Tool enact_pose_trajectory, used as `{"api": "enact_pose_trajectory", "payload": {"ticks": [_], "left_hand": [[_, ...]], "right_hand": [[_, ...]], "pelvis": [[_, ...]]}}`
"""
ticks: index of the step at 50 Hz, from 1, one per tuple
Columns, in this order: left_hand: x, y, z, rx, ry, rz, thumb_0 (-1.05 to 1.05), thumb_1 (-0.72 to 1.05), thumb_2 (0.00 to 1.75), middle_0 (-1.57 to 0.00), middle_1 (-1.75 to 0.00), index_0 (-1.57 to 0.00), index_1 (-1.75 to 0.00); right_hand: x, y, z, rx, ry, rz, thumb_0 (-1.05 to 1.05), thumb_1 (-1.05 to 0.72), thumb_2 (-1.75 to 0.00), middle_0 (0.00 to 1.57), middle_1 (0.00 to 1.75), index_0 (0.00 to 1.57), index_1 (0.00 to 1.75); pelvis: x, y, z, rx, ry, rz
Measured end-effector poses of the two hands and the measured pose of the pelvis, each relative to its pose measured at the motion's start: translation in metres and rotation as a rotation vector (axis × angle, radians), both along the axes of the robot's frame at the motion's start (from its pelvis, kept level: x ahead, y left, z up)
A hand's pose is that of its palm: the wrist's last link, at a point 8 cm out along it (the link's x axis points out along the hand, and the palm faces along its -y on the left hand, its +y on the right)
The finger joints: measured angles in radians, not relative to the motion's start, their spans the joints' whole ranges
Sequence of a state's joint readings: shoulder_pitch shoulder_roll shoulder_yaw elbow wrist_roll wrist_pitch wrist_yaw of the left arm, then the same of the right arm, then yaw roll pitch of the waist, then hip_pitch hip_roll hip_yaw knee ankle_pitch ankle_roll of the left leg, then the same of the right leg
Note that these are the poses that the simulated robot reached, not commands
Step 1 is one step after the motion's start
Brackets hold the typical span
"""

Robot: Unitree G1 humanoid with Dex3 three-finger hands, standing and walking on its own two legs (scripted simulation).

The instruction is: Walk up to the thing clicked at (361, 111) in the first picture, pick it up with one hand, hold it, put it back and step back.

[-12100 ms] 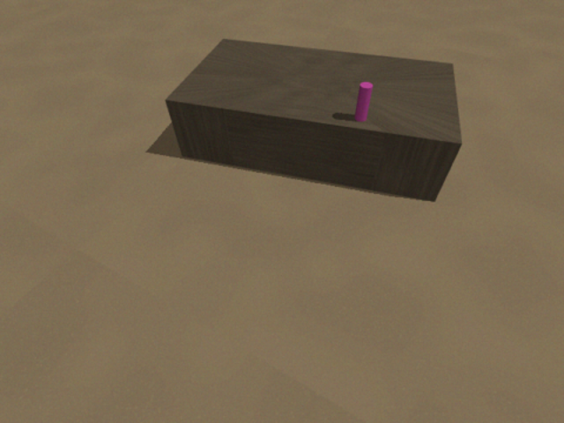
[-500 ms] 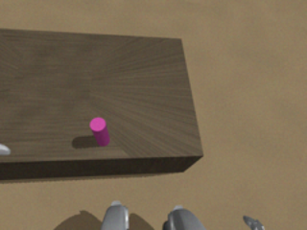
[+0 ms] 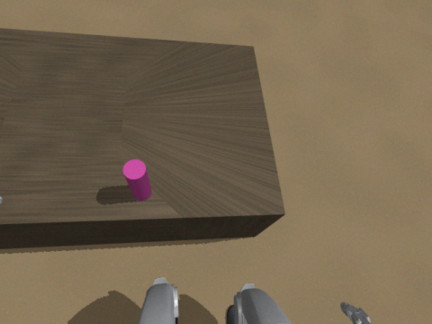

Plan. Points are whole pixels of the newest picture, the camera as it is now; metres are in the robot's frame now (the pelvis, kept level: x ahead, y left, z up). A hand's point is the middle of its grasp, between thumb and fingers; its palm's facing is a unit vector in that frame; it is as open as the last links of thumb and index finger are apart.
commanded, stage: go down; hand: left
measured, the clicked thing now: (138, 181) +0.47 +0.17 -0.25
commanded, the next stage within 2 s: none
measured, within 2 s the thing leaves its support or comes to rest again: neither
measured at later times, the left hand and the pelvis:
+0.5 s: hand out of the picture +0.40 +0.38 +0.03, palm faces +0.15 -0.99 -0.05, open 17.2 cm; pelvis +0.00 +0.00 +0.00, yaw +0 degrees
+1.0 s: hand out of the picture +0.39 +0.38 +0.03, palm faces +0.15 -0.99 -0.03, open 17.1 cm; pelvis +0.00 -0.01 -0.01, yaw +0 degrees
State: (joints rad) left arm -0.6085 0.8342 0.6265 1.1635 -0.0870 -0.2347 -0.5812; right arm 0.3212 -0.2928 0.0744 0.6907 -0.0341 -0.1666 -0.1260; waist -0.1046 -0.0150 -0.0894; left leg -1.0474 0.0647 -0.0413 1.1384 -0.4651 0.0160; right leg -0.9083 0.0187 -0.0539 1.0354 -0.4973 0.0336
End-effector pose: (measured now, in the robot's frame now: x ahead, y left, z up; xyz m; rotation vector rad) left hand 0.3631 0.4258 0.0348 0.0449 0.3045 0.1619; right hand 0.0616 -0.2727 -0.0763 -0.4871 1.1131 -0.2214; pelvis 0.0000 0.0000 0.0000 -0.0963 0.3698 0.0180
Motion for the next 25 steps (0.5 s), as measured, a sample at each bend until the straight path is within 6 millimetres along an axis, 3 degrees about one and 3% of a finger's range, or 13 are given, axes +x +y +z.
{"api": "enact_pose_trajectory", "payload": {"ticks": [25], "left_hand": [[0.0052, 0.0062, 0.0018, -0.014, -0.051, 0.000, -0.01, -0.45, 0.07, -0.06, -0.02, -0.04, -0.04]], "right_hand": [[0.0011, 0.0057, -0.0040, 0.002, 0.004, 0.010, 0.00, -0.90, -0.90, 0.21, 0.30, 0.21, 0.30]], "pelvis": [[-0.0016, 0.0030, -0.0041, -0.006, 0.013, 0.000]]}}
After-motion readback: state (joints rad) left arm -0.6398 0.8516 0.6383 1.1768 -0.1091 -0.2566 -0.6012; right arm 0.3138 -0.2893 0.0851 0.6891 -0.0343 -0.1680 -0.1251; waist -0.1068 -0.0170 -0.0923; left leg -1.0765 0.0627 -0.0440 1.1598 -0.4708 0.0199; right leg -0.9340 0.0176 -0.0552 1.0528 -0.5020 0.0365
